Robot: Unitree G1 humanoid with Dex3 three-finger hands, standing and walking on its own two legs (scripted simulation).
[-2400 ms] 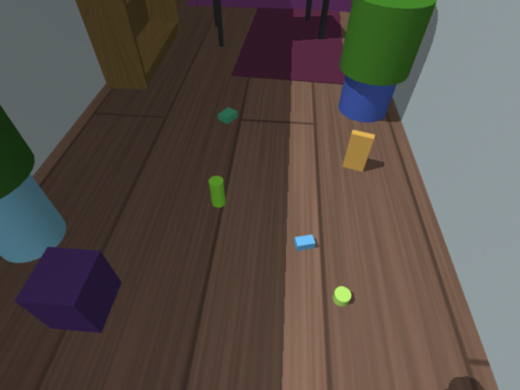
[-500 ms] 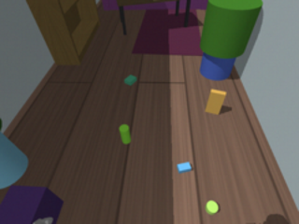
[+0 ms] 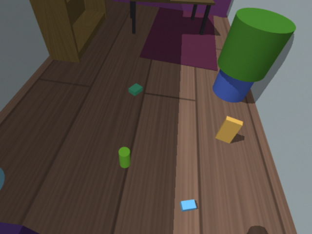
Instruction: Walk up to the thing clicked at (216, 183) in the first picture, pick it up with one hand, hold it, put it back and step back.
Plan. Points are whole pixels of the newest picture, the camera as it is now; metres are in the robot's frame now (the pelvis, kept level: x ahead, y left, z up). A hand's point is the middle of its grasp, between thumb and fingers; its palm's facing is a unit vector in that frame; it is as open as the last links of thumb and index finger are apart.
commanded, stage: walk up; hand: left
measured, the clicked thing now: (124, 157) +0.69 +0.17 -0.68
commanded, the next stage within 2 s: none
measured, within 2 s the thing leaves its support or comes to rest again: neither
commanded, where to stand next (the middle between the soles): +0.34 -0.03 m, yaw +1 degrees
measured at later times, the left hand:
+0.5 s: hand (84, 192) +0.26 +0.21 -0.11, palm faces -0.02 -0.92 -0.39, open 7.4 cm
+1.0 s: hand (88, 176) +0.32 +0.23 -0.16, palm faces -0.04 -0.93 -0.38, open 7.4 cm
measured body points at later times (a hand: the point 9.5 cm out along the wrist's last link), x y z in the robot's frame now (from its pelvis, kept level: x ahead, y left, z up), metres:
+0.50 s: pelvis +0.17 -0.05 +0.00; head +0.19 -0.08 +0.45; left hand +0.26 +0.26 -0.09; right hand +0.22 -0.37 -0.13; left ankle +0.16 +0.09 -0.67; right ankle +0.23 -0.16 -0.73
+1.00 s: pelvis +0.27 -0.05 -0.01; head +0.29 -0.04 +0.44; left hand +0.33 +0.27 -0.13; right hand +0.36 -0.36 -0.11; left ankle +0.33 +0.08 -0.73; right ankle +0.30 -0.17 -0.73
